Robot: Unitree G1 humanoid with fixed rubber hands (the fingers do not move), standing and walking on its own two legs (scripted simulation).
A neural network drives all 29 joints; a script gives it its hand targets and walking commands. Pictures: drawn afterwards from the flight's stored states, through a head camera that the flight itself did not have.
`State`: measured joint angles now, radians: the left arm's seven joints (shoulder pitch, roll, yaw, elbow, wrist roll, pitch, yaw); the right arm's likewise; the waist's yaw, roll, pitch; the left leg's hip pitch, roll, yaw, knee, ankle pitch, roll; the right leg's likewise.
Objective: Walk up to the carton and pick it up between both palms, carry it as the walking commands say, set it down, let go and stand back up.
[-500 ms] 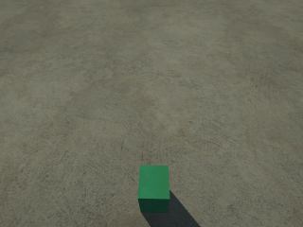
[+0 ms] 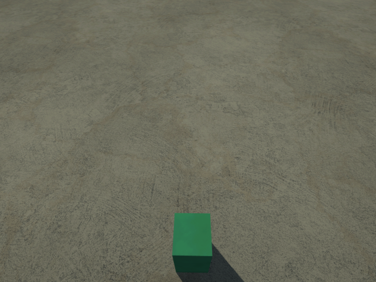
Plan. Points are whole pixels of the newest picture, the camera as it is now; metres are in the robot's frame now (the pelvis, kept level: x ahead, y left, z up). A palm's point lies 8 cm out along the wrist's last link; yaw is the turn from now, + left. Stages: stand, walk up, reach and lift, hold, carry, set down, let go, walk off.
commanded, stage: stand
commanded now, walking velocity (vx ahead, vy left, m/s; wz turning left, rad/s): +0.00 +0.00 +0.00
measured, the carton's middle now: (192, 244) +0.38 +0.00 -0.63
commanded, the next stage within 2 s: reach and lift in 0.64 s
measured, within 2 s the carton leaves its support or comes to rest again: neither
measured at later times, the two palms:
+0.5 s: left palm out of the picture +0.01 +0.24 -0.15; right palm out of the picture +0.01 -0.20 -0.14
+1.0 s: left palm out of the picture +0.14 +0.21 -0.15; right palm (279, 277) +0.15 -0.19 -0.15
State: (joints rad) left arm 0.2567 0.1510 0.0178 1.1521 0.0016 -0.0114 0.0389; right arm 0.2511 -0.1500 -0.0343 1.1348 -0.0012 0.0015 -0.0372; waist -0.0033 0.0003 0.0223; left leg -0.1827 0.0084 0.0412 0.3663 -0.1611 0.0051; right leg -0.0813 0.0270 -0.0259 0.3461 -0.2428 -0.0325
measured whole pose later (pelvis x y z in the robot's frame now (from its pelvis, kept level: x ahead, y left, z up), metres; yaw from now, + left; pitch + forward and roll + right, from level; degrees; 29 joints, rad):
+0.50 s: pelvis +0.01 +0.02 +0.00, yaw -1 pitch +0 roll +0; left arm 0.27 0.15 0.02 1.14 0.00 -0.01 0.05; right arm 0.25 -0.14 -0.03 1.13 0.00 -0.01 -0.04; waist 0.00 -0.01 0.02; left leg -0.19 -0.02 0.06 0.38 -0.19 0.03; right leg -0.09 0.00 0.00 0.36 -0.26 0.00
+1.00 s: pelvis +0.00 +0.02 -0.03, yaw -1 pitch +14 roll -1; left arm 0.10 0.10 0.02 0.50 0.00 0.56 0.03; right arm 0.03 -0.14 -0.03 0.59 -0.03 0.52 0.01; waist 0.01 -0.01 -0.10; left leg -0.67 0.01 0.07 0.72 -0.30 0.04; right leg -0.58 0.01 -0.01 0.72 -0.38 -0.01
